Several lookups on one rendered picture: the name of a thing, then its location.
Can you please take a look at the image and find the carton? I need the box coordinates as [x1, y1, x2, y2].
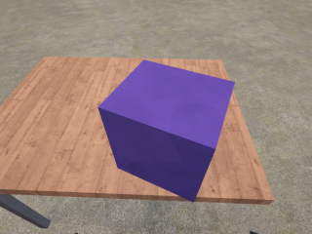
[98, 59, 235, 203]

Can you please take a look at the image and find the table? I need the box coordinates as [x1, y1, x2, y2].
[0, 57, 275, 229]

